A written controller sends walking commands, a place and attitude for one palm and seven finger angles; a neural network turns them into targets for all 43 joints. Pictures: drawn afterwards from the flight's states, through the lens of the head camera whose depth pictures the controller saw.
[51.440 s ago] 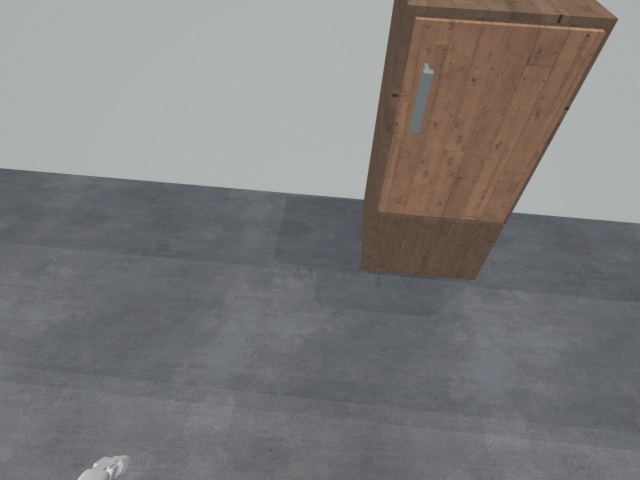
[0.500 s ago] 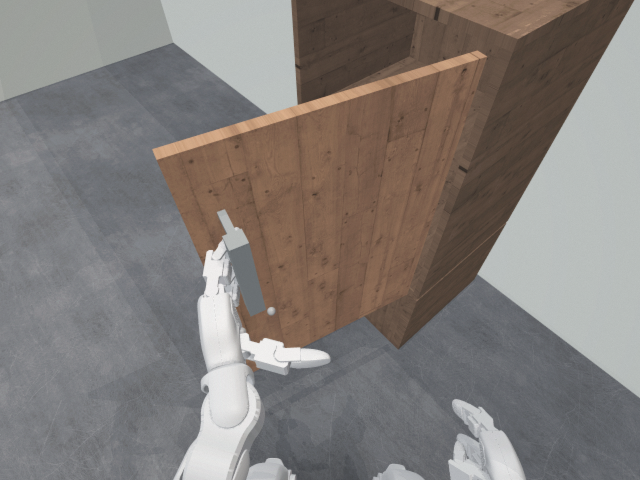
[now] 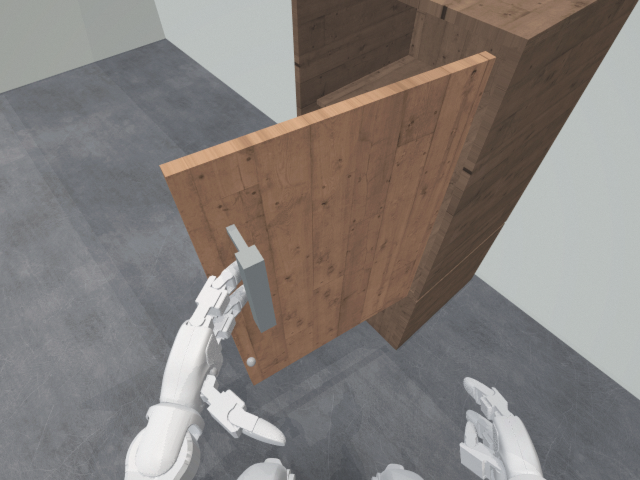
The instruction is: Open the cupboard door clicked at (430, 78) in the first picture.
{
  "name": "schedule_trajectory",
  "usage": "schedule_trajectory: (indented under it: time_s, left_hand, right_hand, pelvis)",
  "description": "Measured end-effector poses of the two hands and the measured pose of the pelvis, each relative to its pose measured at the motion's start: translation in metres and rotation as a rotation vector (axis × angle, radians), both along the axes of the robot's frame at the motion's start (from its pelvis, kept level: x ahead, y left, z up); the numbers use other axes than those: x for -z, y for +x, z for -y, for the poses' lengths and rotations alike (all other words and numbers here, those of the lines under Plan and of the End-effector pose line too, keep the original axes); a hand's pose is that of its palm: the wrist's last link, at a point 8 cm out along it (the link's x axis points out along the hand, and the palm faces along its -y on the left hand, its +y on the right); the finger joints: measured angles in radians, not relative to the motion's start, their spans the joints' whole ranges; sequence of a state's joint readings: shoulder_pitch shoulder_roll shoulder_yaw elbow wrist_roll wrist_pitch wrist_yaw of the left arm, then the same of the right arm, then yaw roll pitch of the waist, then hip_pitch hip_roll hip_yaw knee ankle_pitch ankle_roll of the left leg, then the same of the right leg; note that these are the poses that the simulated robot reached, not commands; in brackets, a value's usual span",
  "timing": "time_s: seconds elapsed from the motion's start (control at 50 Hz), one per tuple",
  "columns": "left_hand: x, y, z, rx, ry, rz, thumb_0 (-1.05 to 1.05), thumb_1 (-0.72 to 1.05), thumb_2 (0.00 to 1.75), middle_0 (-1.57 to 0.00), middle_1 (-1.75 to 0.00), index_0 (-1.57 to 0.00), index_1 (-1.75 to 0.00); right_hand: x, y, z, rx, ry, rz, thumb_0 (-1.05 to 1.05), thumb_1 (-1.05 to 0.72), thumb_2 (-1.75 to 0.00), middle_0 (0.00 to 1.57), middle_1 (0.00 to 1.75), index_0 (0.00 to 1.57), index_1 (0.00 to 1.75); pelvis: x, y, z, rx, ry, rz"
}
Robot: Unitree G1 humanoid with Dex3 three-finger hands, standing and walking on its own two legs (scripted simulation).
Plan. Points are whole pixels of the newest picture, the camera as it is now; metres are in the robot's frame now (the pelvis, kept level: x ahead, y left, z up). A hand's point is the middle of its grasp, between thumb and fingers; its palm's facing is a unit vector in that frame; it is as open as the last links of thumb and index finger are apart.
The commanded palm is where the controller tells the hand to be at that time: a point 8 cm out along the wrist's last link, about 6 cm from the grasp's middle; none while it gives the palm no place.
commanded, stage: slide the hand sideways off the handle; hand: left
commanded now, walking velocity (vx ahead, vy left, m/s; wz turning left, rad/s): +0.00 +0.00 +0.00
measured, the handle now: (250, 280) +0.34 +0.11 +0.07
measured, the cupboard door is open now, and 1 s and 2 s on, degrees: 80 80 80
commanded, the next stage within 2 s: draw the hand back to the body in 0.66 s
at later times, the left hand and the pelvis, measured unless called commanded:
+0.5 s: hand (190, 389) +0.21 +0.15 +0.06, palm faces -0.05 -1.00 -0.06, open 16.3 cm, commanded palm +0.18 +0.21 +0.07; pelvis +0.01 -0.01 -0.01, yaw +1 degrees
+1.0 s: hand (151, 386) +0.20 +0.18 +0.09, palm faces -0.05 -0.99 -0.09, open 16.3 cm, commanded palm +0.16 +0.24 +0.10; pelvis +0.00 -0.01 +0.00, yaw +0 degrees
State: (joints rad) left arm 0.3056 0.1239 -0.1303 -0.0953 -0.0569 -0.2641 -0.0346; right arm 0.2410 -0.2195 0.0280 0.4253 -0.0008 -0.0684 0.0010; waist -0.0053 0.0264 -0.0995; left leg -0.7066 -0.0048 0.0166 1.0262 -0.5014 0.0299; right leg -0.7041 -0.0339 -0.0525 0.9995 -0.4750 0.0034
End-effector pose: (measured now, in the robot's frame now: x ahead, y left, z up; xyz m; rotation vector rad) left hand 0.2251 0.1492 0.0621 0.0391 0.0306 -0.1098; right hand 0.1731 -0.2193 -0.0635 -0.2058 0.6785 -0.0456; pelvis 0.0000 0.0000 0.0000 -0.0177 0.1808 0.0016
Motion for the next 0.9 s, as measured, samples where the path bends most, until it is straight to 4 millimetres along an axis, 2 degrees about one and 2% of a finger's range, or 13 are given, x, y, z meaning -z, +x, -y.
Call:
schedule_trajectory:
  time_s: [0.08, 0.18, 0.36, 0.46, 0.64, 0.82, 0.9]
  left_hand:
    - [0.002, -0.006, -0.014, -0.032, 0.009, -0.028, -0.01, -0.50, 0.30, -0.14, -0.30, -0.15, -0.30]
    - [-0.005, -0.013, -0.026, -0.050, 0.002, -0.007, -0.01, -0.50, 0.30, -0.14, -0.30, -0.16, -0.31]
    - [0.002, -0.023, -0.038, -0.034, 0.017, -0.041, -0.01, -0.50, 0.30, -0.15, -0.30, -0.15, -0.31]
    - [-0.004, -0.033, -0.051, -0.058, 0.024, -0.032, -0.01, -0.50, 0.30, -0.15, -0.30, -0.15, -0.30]
    - [0.001, -0.044, -0.068, -0.051, 0.031, -0.043, -0.01, -0.50, 0.30, -0.15, -0.30, -0.15, -0.30]
    - [-0.005, -0.042, -0.069, -0.033, 0.011, -0.003, -0.01, -0.50, 0.30, -0.15, -0.30, -0.15, -0.30]
    - [-0.015, -0.039, -0.069, -0.023, 0.024, 0.005, -0.01, -0.50, 0.30, -0.15, -0.30, -0.15, -0.30]
  right_hand:
    - [0.004, 0.003, -0.002, -0.003, 0.008, -0.009, 0.01, -0.90, -0.90, 0.20, 0.30, 0.20, 0.30]
    - [0.008, 0.006, -0.001, -0.004, 0.009, -0.015, 0.01, -0.90, -0.90, 0.20, 0.30, 0.20, 0.30]
    - [0.013, 0.007, 0.016, 0.022, -0.022, -0.018, 0.01, -0.90, -0.90, 0.20, 0.30, 0.20, 0.30]
    - [0.010, 0.007, 0.024, 0.047, -0.034, -0.003, 0.01, -0.90, -0.90, 0.20, 0.30, 0.20, 0.30]
    - [0.008, 0.007, 0.030, 0.054, -0.051, 0.022, 0.01, -0.90, -0.90, 0.20, 0.30, 0.20, 0.30]
    - [0.006, 0.001, 0.023, 0.047, -0.050, 0.050, 0.01, -0.90, -0.90, 0.20, 0.30, 0.20, 0.30]
    - [0.003, -0.004, 0.018, 0.057, -0.035, 0.051, 0.01, -0.90, -0.90, 0.20, 0.30, 0.20, 0.30]
  pelvis:
    - [0.001, 0.003, 0.002, -0.002, -0.003, -0.006]
    - [0.002, 0.008, 0.004, -0.006, -0.005, -0.019]
    - [0.007, 0.010, 0.011, -0.009, -0.005, -0.035]
    - [0.007, 0.011, 0.013, -0.010, -0.008, -0.033]
    - [0.010, 0.004, 0.016, -0.016, -0.016, -0.029]
    - [0.011, -0.003, 0.012, -0.017, -0.024, -0.019]
    - [0.007, -0.003, 0.009, -0.013, -0.023, -0.003]
